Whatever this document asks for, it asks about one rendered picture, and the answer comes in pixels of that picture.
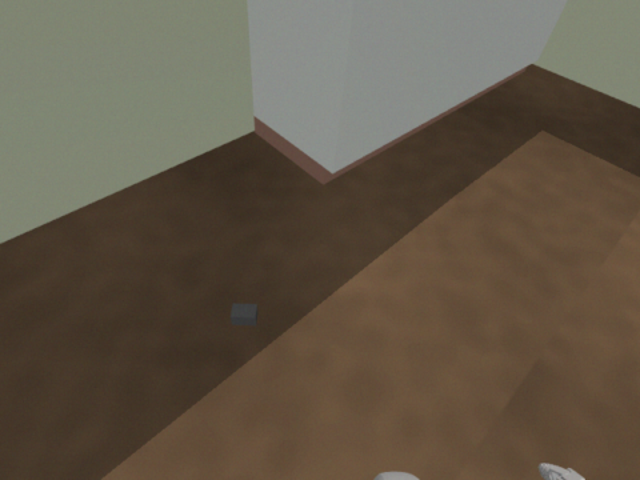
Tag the small box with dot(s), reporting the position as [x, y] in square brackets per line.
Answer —
[244, 314]

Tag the right robot hand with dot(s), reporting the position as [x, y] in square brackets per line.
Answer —
[553, 472]

